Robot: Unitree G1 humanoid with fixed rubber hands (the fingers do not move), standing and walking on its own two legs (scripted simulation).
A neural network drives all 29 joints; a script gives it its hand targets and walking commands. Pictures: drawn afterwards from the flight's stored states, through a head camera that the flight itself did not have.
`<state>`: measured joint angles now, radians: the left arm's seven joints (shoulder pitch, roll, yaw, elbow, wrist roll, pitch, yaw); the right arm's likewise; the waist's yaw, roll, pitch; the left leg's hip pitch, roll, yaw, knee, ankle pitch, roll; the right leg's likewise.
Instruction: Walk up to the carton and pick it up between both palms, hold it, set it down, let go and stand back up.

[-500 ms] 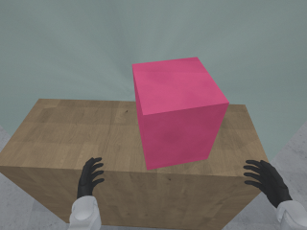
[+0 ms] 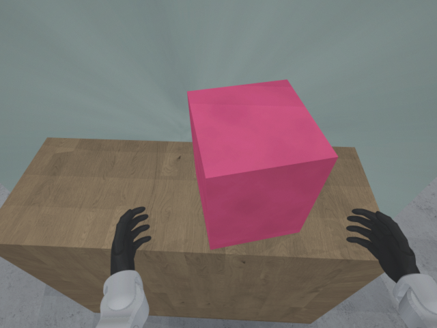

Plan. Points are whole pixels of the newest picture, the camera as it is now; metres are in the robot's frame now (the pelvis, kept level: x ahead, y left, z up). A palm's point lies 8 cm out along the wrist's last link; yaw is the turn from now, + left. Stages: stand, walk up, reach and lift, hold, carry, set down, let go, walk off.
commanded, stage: reach and lift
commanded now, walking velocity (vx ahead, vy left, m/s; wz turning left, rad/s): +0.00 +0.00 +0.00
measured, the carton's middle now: (247, 167) +0.41 -0.03 +0.05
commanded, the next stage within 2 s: none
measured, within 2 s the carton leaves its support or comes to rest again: neither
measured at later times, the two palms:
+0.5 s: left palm (133, 219) +0.27 +0.17 +0.10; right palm (382, 201) +0.30 -0.24 +0.10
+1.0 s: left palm (127, 178) +0.30 +0.17 +0.15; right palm (366, 156) +0.36 -0.22 +0.14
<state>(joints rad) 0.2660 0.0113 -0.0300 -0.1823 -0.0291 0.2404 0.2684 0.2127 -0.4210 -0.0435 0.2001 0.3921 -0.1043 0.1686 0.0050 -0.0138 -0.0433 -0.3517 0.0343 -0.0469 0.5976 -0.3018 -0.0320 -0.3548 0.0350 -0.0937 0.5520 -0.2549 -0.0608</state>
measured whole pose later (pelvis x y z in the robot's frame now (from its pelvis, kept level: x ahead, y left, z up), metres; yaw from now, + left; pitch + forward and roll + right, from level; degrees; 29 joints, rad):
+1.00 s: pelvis -0.02 +0.00 +0.00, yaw +0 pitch +2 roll -1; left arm -0.42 0.08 -0.03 -0.22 -0.08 0.84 0.32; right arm -0.48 -0.50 -0.04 0.36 0.43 0.33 0.08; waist 0.08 -0.01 0.02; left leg -0.35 0.03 -0.05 0.58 -0.26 -0.03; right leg -0.35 0.04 -0.09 0.53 -0.21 -0.06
